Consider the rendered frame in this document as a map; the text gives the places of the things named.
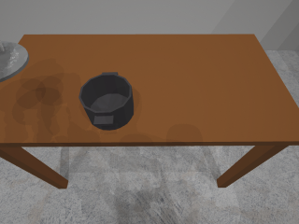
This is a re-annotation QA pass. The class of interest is lid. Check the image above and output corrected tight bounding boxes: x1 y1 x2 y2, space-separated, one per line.
0 41 30 82

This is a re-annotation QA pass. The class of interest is table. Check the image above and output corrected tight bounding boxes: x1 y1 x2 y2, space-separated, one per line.
0 34 299 189

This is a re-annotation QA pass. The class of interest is pot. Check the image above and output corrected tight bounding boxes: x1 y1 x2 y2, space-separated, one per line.
78 72 134 131

